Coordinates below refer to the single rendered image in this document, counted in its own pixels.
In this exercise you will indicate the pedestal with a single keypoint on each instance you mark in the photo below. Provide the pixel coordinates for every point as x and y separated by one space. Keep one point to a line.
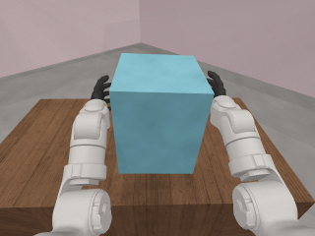
34 154

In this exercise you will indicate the left robot upper arm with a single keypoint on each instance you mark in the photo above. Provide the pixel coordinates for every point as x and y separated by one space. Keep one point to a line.
84 212

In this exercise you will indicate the right robot forearm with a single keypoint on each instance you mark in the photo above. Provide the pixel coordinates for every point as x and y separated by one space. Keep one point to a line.
247 157

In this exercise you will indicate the carton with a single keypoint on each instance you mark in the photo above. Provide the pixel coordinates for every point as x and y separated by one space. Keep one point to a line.
160 105

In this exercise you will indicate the robot right hand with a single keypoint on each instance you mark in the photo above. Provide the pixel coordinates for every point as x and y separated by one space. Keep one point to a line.
216 83

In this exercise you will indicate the left robot forearm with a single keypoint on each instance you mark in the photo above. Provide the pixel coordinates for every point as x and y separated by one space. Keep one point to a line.
87 148

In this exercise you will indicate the robot left hand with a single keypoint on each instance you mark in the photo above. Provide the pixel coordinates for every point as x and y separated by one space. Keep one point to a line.
99 88

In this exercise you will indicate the right robot upper arm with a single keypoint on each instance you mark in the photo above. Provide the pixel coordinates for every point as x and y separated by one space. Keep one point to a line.
267 209

